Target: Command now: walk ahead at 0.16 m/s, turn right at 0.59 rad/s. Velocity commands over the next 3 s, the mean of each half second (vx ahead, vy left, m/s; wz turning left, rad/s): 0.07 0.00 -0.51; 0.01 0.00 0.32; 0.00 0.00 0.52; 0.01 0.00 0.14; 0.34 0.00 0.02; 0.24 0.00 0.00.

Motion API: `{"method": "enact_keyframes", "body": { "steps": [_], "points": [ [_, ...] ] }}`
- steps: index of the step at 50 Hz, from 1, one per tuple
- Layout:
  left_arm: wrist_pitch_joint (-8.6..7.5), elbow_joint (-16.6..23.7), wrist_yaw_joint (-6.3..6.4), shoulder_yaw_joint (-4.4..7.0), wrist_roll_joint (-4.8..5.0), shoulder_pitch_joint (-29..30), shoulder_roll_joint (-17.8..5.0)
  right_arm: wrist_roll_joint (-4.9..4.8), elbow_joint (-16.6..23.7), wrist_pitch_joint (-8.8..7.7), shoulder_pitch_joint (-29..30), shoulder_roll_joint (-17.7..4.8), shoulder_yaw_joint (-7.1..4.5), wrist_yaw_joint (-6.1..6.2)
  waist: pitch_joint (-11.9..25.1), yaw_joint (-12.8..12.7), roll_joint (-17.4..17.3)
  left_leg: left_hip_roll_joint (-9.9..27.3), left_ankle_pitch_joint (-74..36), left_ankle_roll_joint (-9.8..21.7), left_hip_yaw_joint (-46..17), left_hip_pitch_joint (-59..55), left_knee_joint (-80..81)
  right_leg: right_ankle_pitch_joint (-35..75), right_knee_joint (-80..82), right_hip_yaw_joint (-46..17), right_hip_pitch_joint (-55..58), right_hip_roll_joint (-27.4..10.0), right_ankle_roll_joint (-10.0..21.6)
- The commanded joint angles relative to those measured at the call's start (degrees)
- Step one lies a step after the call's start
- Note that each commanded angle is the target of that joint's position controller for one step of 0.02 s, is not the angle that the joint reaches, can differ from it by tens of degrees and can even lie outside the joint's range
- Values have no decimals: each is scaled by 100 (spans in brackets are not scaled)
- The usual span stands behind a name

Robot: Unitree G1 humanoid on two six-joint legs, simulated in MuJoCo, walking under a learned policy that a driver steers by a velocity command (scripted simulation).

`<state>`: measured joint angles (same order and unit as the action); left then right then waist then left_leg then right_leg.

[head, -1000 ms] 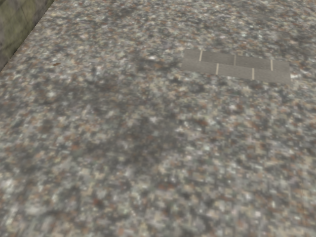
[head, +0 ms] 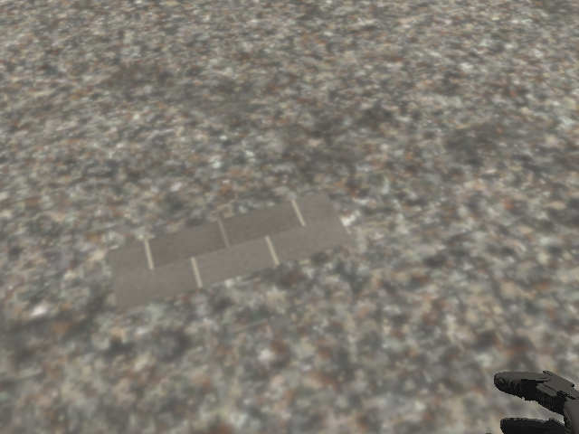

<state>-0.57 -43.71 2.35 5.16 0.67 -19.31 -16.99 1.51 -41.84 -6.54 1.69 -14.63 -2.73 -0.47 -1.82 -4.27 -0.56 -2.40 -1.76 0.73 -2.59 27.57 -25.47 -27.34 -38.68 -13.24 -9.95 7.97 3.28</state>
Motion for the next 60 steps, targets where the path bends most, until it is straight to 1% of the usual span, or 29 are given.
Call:
{"method": "enact_keyframes", "body": {
  "steps": [1, 2, 3, 4, 6, 8, 12, 18, 20, 21, 22, 23, 24, 25, 28, 30, 34, 40, 43, 45, 46, 47, 48, 49, 50, 51, 52, 53, 60],
  "points": [
    [-100, 632, -51, -52, 51, -1110, -387, 50, 105, 60, -1488, -1253, -330, 38, 2880, 265, -1821, 3266, -3840, 1926, -3537, -4580, -184, -1622, -3514, 106, -2336, -52, -419],
    [-4, 452, -54, 88, 106, -951, -929, -52, 344, 153, -1047, -852, -248, 49, 2437, 352, -977, 2930, -2391, 1798, -3164, -4013, 31, -1093, -4045, 72, -2618, -448, -623],
    [113, 556, -40, 145, 108, -270, -1081, -68, 443, 257, -800, -565, -151, 92, 1740, 491, -558, 2477, -1516, 1477, -2234, -3377, 165, -671, -4089, 410, -2818, -620, -746],
    [233, 601, -3, 160, 91, 7, -1017, -49, 450, 349, -604, -498, -94, 112, 1295, 441, -321, 2129, -871, 1309, -1752, -2667, 372, -397, -3919, 555, -2766, -774, -809],
    [368, 718, 14, 118, 83, 83, -722, 13, 384, 439, -421, -677, -124, 139, 694, 284, -547, 1656, -254, 1179, -984, -1444, 818, -38, -3377, 839, -2250, -924, -790],
    [360, 804, 22, 41, 78, 68, -427, 29, 329, 447, -453, -779, -175, 160, 697, 285, -731, 1577, -402, 1269, -569, -1328, 997, 114, -2783, 1070, -2035, -931, -782],
    [330, 1001, -22, -9, 12, 426, -423, -45, 298, 509, -472, -958, -251, 215, 1026, 397, -685, 1926, -396, 1435, -304, -1594, 1079, 605, -1819, 1140, -1746, -1178, -709],
    [375, 1127, -203, 33, 0, 597, -579, -183, 197, 642, -505, -1201, -332, 169, 832, 399, -847, 2043, 675, 1144, 116, -1535, 970, 898, -279, 1536, -950, -1076, -347],
    [365, 952, -240, 47, -65, 238, -514, -294, 41, 693, -682, -1063, -273, 142, 820, 243, -654, 1815, 920, 799, 269, -1149, 476, 1337, 937, 1644, -37, -791, -52],
    [364, 917, -218, 81, -95, 73, -667, -288, -87, 700, -951, -781, -183, 81, 726, 248, -140, 1505, 1498, 333, 582, -594, -124, 1830, 1638, 1043, 535, -1124, 199],
    [366, 1057, -128, 117, -141, 162, -1132, 9, 57, 659, -1094, -289, -2, -38, 806, 545, 1572, 730, 3342, -303, 1225, 578, -1731, 3407, 1848, -801, 1184, -2670, 711],
    [261, 1145, -153, 84, -326, 366, -1143, -57, 147, 657, -666, -667, -152, 41, 697, 231, 1453, 573, 3808, -365, 501, 641, -2578, 3198, 2140, -1022, -44, -3168, 1418],
    [127, 1106, -187, -17, -395, 670, -827, -174, 73, 696, -602, -868, -214, 77, 556, 321, 1026, 673, 3376, -331, 200, 343, -2968, 2804, 2238, -458, -357, -2736, 1249],
    [18, 1004, -211, -67, -355, 974, -651, -221, -92, 749, -884, -800, -228, 90, 476, 516, 998, 643, 2936, -331, 144, 257, -3067, 2624, 2215, 53, -446, -2393, 946],
    [-112, 859, -153, -188, -287, 1249, -315, -210, -448, 844, -1304, -840, -300, 154, 410, 607, 938, 463, 2295, -512, -145, -66, -3488, 3116, 2141, 782, -481, -2104, 694],
    [-94, 817, -72, -166, -261, 1260, -371, -273, -349, 830, -1205, -887, -324, 173, 378, 540, 901, 434, 2263, -600, -151, 160, -3401, 3303, 2054, 864, -89, -2201, 766],
    [52, 692, 56, -40, -176, 1000, -609, -264, -94, 869, -944, -717, -246, 165, 409, 244, 785, 561, 2684, -703, 74, 437, -2923, 3347, 1922, 629, 597, -2575, 1000],
    [131, 629, 26, 92, -150, 1192, -760, -268, 126, 937, -1071, -621, -194, 74, 589, 268, 784, 558, 2921, -522, 501, -140, -2249, 4142, 1755, 840, 583, -2770, 1166],
    [151, 583, 20, 144, -66, 1320, -840, -282, 192, 964, -1211, -622, -207, -17, 704, 403, 848, 468, 2591, -289, 695, -587, -1525, 4238, 1526, 1047, 554, -2795, 1019],
    [181, 509, 25, 168, 47, 1400, -846, -264, 114, 981, -1563, -648, -247, -69, 770, 643, 844, 280, 1563, 5, 877, -1353, -303, 3725, 1089, 1421, 237, -2615, 612],
    [174, 379, 4, 156, 53, 1125, -714, -223, 110, 984, -1672, -893, -329, -33, 723, 625, 413, 355, 641, 250, 447, -1932, 285, 2760, 531, 1786, -304, -2323, 140],
    [138, 536, -39, 61, -195, 1172, -354, -197, 184, 968, -1830, -1608, -509, 84, 758, 482, -1206, 1714, -1585, 836, -1421, -2924, 368, 728, -1100, 2412, -1897, -1598, -502],
    [111, 841, -4, 39, -225, 1796, -372, -4, 349, 862, -1814, -1787, -505, 32, 726, 803, -1565, 2684, -2464, 2005, -2644, -2677, 521, -1308, -2331, 1734, -2864, -808, -757],
    [118, 830, 8, 107, -143, 1958, -579, 54, 402, 722, -1726, -1610, -456, -16, 794, 880, -816, 2478, -1982, 2070, -2357, -2587, 626, -1205, -2962, 1138, -2989, -898, -721],
    [135, 772, 16, 136, -57, 1863, -617, -13, 422, 628, -1420, -1494, -423, -1, 615, 658, -642, 2100, -1564, 1722, -1859, -2510, 585, -631, -3047, 989, -3080, -984, -650],
    [149, 635, 63, 159, -82, 1694, -625, -134, 467, 606, -1132, -1342, -395, 38, 533, 515, -416, 1796, -1232, 1408, -1573, -2436, 546, -176, -2885, 935, -3106, -1032, -650],
    [163, 587, 103, 191, -132, 1580, -716, -235, 512, 618, -962, -1180, -333, 80, 506, 425, -467, 1666, -1221, 1268, -1456, -2373, 558, 151, -2781, 900, -3046, -1049, -687],
    [149, 558, 99, 190, -139, 1479, -675, -246, 539, 639, -978, -1133, -303, 114, 580, 378, -544, 1547, -1348, 1245, -1383, -2261, 561, 407, -2857, 930, -2830, -967, -735],
    [54, 625, 84, 126, -63, 1539, -513, -220, 665, 731, -1235, -1296, -363, 229, 599, 531, -711, 1312, -199, 1207, -1694, -2334, 600, 921, -1450, 806, -2579, -791, -910]
  ]
}}
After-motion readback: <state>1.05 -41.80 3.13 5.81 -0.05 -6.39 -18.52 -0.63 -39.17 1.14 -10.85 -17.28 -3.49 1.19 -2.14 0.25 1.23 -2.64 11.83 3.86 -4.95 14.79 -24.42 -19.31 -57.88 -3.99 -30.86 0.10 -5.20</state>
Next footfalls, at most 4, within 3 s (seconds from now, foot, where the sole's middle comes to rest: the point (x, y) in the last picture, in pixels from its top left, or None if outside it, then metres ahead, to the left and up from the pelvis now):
0.42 right None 0.06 -0.14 -0.76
0.92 left None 0.04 0.10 -0.76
1.46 right None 0.09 -0.12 -0.76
1.78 left None -0.02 0.13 -0.76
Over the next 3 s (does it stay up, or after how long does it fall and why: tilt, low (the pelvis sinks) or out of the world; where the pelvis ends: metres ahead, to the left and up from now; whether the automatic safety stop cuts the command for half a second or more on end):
stays up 0.32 0.12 0.02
